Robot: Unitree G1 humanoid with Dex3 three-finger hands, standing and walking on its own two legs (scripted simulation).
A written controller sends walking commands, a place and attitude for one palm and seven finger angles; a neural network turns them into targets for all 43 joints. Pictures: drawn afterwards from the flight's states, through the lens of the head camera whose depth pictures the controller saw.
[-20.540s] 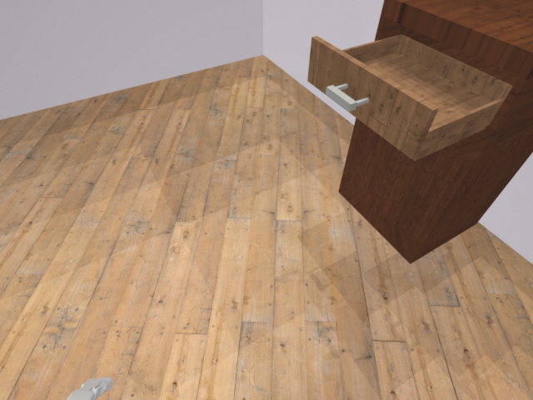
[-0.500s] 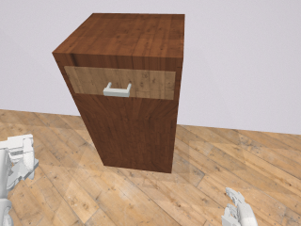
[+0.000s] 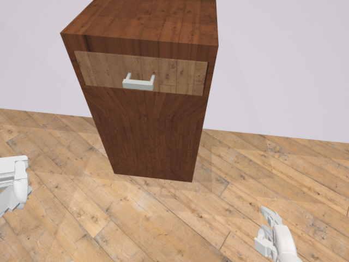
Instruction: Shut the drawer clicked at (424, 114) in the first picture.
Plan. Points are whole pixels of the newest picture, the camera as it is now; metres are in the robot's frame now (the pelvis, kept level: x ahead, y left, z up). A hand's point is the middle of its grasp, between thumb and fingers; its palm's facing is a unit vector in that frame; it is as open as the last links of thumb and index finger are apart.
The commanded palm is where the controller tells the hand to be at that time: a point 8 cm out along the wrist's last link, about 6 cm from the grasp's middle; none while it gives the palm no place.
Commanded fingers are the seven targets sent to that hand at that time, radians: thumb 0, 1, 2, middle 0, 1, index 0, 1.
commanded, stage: step back with the hand held close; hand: left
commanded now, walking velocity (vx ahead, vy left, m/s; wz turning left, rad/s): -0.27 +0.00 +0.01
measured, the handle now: (139, 80) +0.67 +0.17 +0.02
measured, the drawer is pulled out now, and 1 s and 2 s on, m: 0.00 0.00 0.00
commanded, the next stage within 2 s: stop stepping back and stand still in 0.78 s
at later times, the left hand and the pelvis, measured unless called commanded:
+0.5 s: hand (2, 245) +0.11 +0.24 +0.17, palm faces +0.38 -0.78 -0.50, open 3.2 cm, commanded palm +0.04 +0.28 +0.18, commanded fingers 0.00 0.90 0.90 -1.40 -1.60 -1.40 -1.60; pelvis -0.07 -0.01 -0.01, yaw +3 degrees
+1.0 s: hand out of the picture -0.02 +0.25 +0.18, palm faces +0.40 -0.83 -0.38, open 3.2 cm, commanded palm -0.07 +0.29 +0.18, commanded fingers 0.00 0.90 0.90 -1.40 -1.60 -1.40 -1.60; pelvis -0.20 +0.01 -0.01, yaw +1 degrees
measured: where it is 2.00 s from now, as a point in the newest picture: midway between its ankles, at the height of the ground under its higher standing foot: outside the picture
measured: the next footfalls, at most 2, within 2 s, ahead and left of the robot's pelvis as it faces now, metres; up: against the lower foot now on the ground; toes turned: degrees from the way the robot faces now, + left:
right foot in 0.94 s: -0.24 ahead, -0.15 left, +0.00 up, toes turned +2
left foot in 1.08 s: -0.09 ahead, +0.09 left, +0.00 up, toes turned +2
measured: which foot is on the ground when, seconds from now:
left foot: down 0.00-0.94, up 0.96-1.00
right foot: down 0.00-0.66, up 0.68-0.92, down 0.94-1.00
